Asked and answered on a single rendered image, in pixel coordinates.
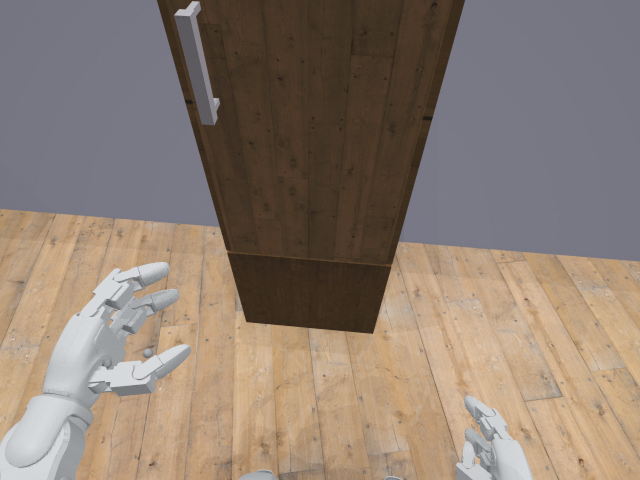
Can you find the robot left forearm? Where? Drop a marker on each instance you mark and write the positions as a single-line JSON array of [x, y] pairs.
[[48, 443]]

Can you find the cupboard door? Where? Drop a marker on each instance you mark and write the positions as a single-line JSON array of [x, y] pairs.
[[320, 107]]

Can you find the handle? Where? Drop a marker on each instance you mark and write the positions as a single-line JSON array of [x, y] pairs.
[[193, 52]]

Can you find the robot left hand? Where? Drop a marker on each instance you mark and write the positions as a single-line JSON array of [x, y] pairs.
[[75, 368]]

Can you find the robot right hand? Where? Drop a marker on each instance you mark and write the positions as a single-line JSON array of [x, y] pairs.
[[503, 459]]

